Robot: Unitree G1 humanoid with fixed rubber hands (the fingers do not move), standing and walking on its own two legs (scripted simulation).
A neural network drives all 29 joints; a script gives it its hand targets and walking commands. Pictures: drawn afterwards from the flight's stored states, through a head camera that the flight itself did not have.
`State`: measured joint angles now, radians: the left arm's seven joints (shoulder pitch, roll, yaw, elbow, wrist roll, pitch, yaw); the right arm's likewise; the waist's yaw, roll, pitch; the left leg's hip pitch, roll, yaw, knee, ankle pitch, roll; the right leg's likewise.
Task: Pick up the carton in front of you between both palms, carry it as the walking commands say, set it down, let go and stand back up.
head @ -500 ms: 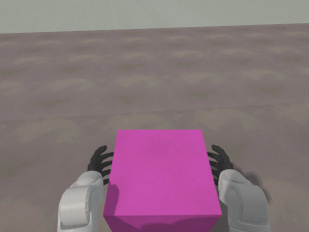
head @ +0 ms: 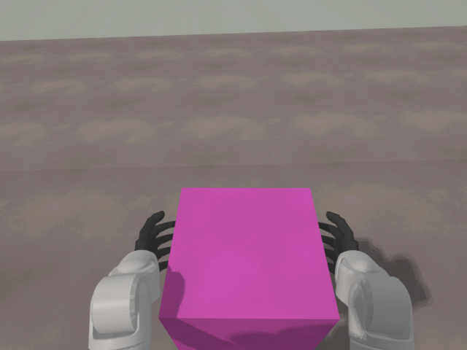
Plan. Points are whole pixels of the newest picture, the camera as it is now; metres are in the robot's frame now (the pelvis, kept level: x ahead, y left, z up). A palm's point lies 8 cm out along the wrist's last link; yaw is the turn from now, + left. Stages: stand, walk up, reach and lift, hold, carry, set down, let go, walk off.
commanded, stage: carry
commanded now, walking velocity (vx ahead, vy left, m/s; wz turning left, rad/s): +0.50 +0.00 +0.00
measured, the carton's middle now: (245, 279) +0.27 +0.00 +0.02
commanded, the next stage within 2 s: none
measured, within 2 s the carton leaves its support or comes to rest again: neither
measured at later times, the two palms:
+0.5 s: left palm (189, 146) +0.57 +0.12 +0.09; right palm (316, 149) +0.56 -0.17 +0.08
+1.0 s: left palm (196, 119) +0.70 +0.12 +0.08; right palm (306, 118) +0.70 -0.18 +0.08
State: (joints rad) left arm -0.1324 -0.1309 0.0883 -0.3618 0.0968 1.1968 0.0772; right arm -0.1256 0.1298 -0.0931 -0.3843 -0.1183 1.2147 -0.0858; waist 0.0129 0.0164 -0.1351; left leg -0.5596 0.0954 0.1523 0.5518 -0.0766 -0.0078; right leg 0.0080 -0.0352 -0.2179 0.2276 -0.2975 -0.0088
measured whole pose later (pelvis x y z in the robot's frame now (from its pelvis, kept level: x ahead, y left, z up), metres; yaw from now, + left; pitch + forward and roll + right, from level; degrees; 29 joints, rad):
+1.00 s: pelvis +0.43 -0.03 -0.01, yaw +1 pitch +4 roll +0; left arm -0.18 -0.14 0.11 -0.29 0.12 1.20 0.08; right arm -0.17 0.13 -0.12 -0.30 -0.13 1.21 -0.08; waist 0.00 0.01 -0.13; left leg -0.19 0.07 0.14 0.51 -0.37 -0.03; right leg -0.32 -0.05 -0.23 0.54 -0.28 -0.04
